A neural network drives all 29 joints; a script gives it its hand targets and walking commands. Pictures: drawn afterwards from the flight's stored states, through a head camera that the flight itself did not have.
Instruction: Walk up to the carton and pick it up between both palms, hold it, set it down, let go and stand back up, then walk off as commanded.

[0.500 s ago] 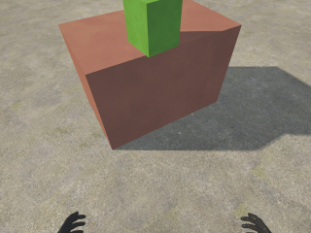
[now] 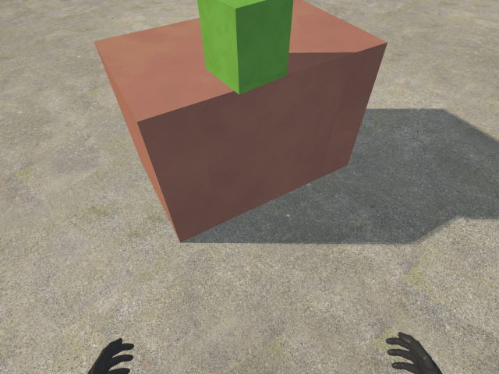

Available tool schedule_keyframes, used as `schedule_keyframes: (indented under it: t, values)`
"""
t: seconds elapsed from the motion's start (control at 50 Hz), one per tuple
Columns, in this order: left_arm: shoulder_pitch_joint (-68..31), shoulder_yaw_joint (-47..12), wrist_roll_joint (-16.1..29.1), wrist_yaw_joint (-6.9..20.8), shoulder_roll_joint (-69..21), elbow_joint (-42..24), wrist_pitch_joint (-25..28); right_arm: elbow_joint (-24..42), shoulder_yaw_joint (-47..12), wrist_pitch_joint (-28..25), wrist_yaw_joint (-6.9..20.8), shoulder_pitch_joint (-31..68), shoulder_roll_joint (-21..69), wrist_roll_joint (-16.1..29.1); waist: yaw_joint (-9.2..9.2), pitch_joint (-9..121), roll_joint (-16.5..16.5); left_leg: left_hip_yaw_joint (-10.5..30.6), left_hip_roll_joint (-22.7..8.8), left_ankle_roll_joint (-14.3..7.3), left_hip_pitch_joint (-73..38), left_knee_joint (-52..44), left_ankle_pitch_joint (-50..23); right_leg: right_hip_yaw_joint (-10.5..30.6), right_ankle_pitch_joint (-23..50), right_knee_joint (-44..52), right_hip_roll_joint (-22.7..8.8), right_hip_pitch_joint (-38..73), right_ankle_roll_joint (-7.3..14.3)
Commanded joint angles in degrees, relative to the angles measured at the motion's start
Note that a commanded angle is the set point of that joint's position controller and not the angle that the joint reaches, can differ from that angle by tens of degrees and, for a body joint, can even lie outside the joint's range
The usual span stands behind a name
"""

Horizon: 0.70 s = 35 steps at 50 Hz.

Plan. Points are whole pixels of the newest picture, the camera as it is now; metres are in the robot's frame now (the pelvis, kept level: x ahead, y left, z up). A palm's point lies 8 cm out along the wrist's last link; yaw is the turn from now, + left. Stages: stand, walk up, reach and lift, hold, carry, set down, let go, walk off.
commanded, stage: stand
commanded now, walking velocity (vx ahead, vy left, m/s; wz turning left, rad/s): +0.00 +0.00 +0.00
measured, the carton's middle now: (244, 35) +1.09 +0.02 +0.06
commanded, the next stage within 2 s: walk up in 1.30 s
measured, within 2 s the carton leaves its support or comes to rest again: neither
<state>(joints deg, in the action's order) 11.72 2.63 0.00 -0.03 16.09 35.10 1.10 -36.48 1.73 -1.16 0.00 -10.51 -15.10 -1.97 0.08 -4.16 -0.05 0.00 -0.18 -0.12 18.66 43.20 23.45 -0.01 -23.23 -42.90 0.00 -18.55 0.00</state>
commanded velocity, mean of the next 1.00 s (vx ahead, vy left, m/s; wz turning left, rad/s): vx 0.00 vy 0.00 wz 0.00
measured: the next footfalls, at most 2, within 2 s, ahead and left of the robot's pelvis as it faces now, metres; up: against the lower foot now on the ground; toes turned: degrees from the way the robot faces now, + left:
none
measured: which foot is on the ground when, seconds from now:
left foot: down 0.00-1.00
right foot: down 0.00-1.00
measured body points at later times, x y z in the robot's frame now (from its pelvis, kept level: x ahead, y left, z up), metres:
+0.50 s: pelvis -0.01 +0.00 +0.00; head +0.00 +0.00 +0.45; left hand +0.15 +0.27 -0.08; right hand +0.15 -0.26 -0.09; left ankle +0.00 +0.12 -0.71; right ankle +0.00 -0.12 -0.71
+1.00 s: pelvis -0.03 +0.00 +0.00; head -0.03 +0.00 +0.45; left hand +0.12 +0.27 -0.09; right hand +0.12 -0.27 -0.09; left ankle +0.00 +0.12 -0.71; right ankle +0.00 -0.12 -0.71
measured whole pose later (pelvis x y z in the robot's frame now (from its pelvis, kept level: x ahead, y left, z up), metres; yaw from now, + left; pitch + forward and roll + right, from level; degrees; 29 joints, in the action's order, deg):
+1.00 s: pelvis -0.03 +0.00 +0.00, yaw +0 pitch -3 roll +0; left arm 11.7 2.7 0.0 0.0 17.1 37.7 1.7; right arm -39.0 2.0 -1.7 0.0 -11.2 -15.9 -1.5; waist 0.0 -3.2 -0.1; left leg 0.0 -0.2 -0.2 18.7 43.3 21.3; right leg 0.0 -21.1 -43.0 0.0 -18.5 0.0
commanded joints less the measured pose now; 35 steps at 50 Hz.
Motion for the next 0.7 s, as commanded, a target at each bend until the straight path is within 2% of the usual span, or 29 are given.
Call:
schedule_keyframes:
  t: [0.0,0.02,0.04,0.06,0.08,0.12,0.14,0.18,0.2,0.22,0.24,0.26,0.28,0.3,0.32,0.34,0.36,0.38,0.4,0.44,0.46,0.5,0.52,0.56,0.58,0.6,0.62,0.64,0.68]
  values:
    - [-1.90,3.77,-1.50,-0.78,13.47,-2.29,2.60,2.22,4.29,-2.40,-0.75,3.30,-13.40,0.39,-0.58,10.32,1.81,5.26,-4.41,-5.08,-1.99,-6.39,-17.44,4.26,17.83,4.02,-4.83,2.77,4.70]
    - [-2.48,3.71,-1.55,-0.85,13.61,-1.81,2.73,2.17,4.45,-2.46,-0.48,3.20,-14.47,0.28,-0.54,8.69,0.14,4.79,-3.87,-4.12,-1.12,-7.10,-16.96,4.12,16.40,4.70,-4.72,2.27,4.61]
    - [-2.67,3.61,-1.71,-0.79,13.02,-1.79,2.60,2.58,4.48,-2.80,-0.60,3.91,-13.64,0.41,-0.21,10.44,0.59,5.04,-4.56,-4.14,-2.83,-6.30,-17.12,5.17,17.04,5.15,-4.81,2.12,4.88]
    - [-3.21,3.29,-1.24,-0.74,12.73,-1.66,2.45,2.12,4.28,-2.91,-0.71,2.14,-13.69,0.58,-0.78,9.32,-1.35,5.51,-4.13,-4.34,-0.91,-6.41,-17.78,5.27,16.45,5.30,-5.33,2.97,5.01]
    - [-2.21,3.63,-1.50,-0.66,12.81,-2.55,2.67,1.90,4.37,-2.86,-0.74,2.51,-14.23,0.62,-0.91,9.52,-0.41,5.57,-4.50,-4.50,-1.75,-6.14,-18.01,5.51,17.44,5.33,-5.49,2.14,5.49]
    - [-2.46,3.46,-1.45,-0.63,13.58,-2.30,2.96,2.02,4.61,-2.87,-0.66,2.54,-14.43,0.61,-0.03,10.00,-1.56,5.29,-4.15,-4.39,-2.41,-6.24,-17.99,5.82,19.11,5.57,-6.14,2.48,5.59]
    - [-2.30,3.89,-1.32,-0.57,14.47,-1.68,2.82,1.27,4.05,-2.74,-0.64,2.67,-13.47,0.56,0.02,9.46,0.90,4.94,-4.02,-4.41,-3.10,-6.14,-19.01,5.83,19.65,5.27,-5.80,1.49,5.44]
    - [-3.38,3.82,-1.46,-0.72,13.83,-2.21,2.78,2.48,4.41,-2.97,-0.72,3.74,-13.51,0.51,0.08,8.19,-0.83,4.79,-4.62,-4.50,-2.26,-6.14,-18.76,4.97,20.43,5.98,-5.75,1.06,5.17]
    - [-2.60,3.53,-1.32,-0.65,13.80,-1.69,2.85,2.09,4.53,-2.85,-0.62,3.41,-13.84,0.60,0.22,9.68,0.09,5.77,-4.75,-4.67,-3.00,-5.52,-18.54,5.95,19.09,6.17,-6.09,1.37,5.24]
    - [-2.81,3.60,-1.08,-0.51,13.70,-1.84,3.04,1.29,4.43,-2.78,-0.62,3.25,-13.57,0.56,0.05,10.41,0.17,5.95,-4.70,-5.14,-3.11,-6.74,-17.89,4.84,17.87,6.09,-5.47,2.40,5.00]
    - [-2.82,3.93,-1.18,-0.50,14.49,-1.27,2.70,1.53,4.60,-2.85,-0.69,2.55,-14.10,0.91,0.61,10.36,-0.02,4.72,-4.77,-4.33,-3.05,-5.95,-17.16,5.83,17.44,7.01,-5.94,2.21,5.07]
    - [-3.35,3.77,-1.41,-0.51,14.46,-1.03,2.78,1.33,4.72,-2.78,-0.68,2.71,-14.49,0.92,0.02,10.17,-1.55,4.88,-4.28,-4.13,-2.09,-5.57,-17.03,6.21,18.86,7.36,-6.30,3.40,5.60]
    - [-3.54,3.90,-1.62,-0.55,14.14,-1.27,2.80,1.32,4.64,-2.57,-0.70,2.80,-13.98,0.81,0.25,10.41,-0.67,4.61,-4.04,-4.39,-1.45,-5.66,-15.58,5.92,17.67,7.08,-5.91,3.41,5.15]
    - [-3.18,3.65,-1.56,-0.53,14.50,-1.37,2.90,1.69,4.23,-2.55,-0.81,3.11,-13.36,0.90,0.29,8.45,-1.25,4.42,-3.85,-3.93,-2.11,-6.02,-16.18,5.92,18.39,8.01,-6.35,1.79,5.73]
    - [-2.49,3.38,-1.24,-0.45,13.85,-1.03,3.12,1.42,4.41,-2.75,-0.77,2.90,-13.62,0.68,0.35,8.90,-0.22,5.29,-4.44,-4.50,-1.86,-6.16,-15.55,6.96,17.80,7.40,-6.66,2.27,5.84]
    - [-2.64,3.47,-1.52,-0.45,14.04,-1.02,3.10,1.25,4.36,-2.71,-0.71,3.70,-13.93,0.34,-0.55,7.99,-0.97,6.02,-3.90,-4.67,-0.80,-7.20,-14.89,5.11,17.05,6.93,-5.84,2.45,5.16]
    - [-2.97,3.47,-1.48,-0.60,14.48,-0.74,3.08,1.34,4.80,-2.63,-0.54,2.67,-14.74,0.98,0.01,7.74,-0.88,6.15,-4.57,-4.71,-0.28,-6.98,-15.84,5.29,18.03,6.71,-5.64,2.43,5.28]
    - [-2.81,3.40,-1.30,-0.65,13.30,-0.91,3.00,1.48,4.52,-2.73,-0.41,3.05,-14.41,0.78,-0.38,9.63,-0.83,5.46,-4.40,-5.11,-1.80,-6.44,-16.56,5.86,18.73,7.21,-6.25,3.25,5.50]
    - [-2.87,3.50,-1.27,-0.56,14.43,-1.21,3.09,1.61,4.42,-2.72,-0.57,3.62,-13.71,0.71,-0.16,9.03,-1.71,4.76,-3.95,-4.40,-1.44,-6.36,-16.86,5.22,18.74,6.70,-5.62,2.28,5.50]
    - [-2.80,3.58,-1.66,-0.62,14.23,-0.41,3.48,1.66,4.59,-2.88,-0.38,3.97,-13.42,0.85,0.09,9.19,-1.47,4.20,-3.96,-3.81,-1.98,-5.84,-15.12,7.06,17.27,8.93,-6.57,2.33,5.68]
    - [-3.58,4.15,-1.30,-0.62,15.60,-0.76,3.14,0.99,4.83,-2.82,-0.45,1.98,-14.61,0.92,-0.15,8.28,-3.06,4.47,-3.53,-4.09,-0.98,-5.54,-15.62,8.03,18.28,8.78,-7.75,2.03,6.66]
    - [-4.06,3.27,-1.05,-0.23,13.21,-0.89,3.17,0.51,4.53,-2.91,-0.48,2.35,-14.39,0.37,0.45,9.61,-0.87,5.77,-4.34,-4.71,-2.66,-7.28,-15.73,6.37,17.35,7.02,-6.88,1.77,5.63]
    - [-2.34,3.26,-0.93,-0.48,13.43,-0.62,3.43,1.05,4.44,-2.79,-0.48,3.18,-14.44,0.70,-0.06,9.40,2.48,6.02,-5.13,-4.99,-2.55,-7.83,-15.92,6.00,17.06,7.13,-5.96,1.67,5.47]
    - [-4.22,3.26,-1.48,-0.75,13.76,-0.30,3.00,0.43,4.32,-2.76,-0.48,4.44,-14.55,0.61,-0.14,8.36,0.52,7.33,-5.57,-5.73,-0.77,-8.27,-15.71,4.57,15.69,6.79,-5.37,2.12,5.10]
    - [-3.32,3.63,-1.46,-0.78,13.92,-0.10,2.89,0.82,4.87,-2.82,-0.53,3.20,-14.75,0.65,-0.30,7.79,-1.45,5.62,-4.37,-5.04,0.03,-7.52,-14.70,5.89,14.37,7.66,-6.20,2.49,5.65]
    - [-2.86,3.26,-1.48,-0.67,14.56,-0.31,2.95,0.72,4.60,-2.84,-0.49,3.75,-14.71,0.72,-0.14,6.79,-1.71,5.29,-3.55,-4.52,-1.02,-6.56,-14.18,7.56,15.30,8.61,-6.62,0.23,6.77]
    - [-1.56,3.52,-1.48,-0.53,15.22,0.21,3.22,0.43,4.70,-2.90,-0.42,2.55,-14.64,0.85,-0.03,8.96,-1.60,4.79,-3.75,-3.79,-1.69,-5.95,-14.22,7.71,15.89,8.74,-6.78,2.04,6.28]
    - [-3.05,3.52,-1.46,-0.50,14.71,-0.37,3.30,0.52,4.48,-2.76,-0.40,2.61,-14.25,0.70,0.20,7.27,0.03,5.79,-3.94,-4.54,-1.04,-7.43,-13.68,7.49,14.40,9.05,-6.35,0.80,5.91]
    - [-2.56,3.21,-1.05,-0.35,14.55,0.47,3.19,0.63,4.85,-2.84,-0.30,3.09,-15.43,0.45,-0.47,7.67,-0.29,6.14,-4.54,-4.55,-1.69,-8.55,-13.12,5.56,13.04,7.30,-5.50,0.53,5.14]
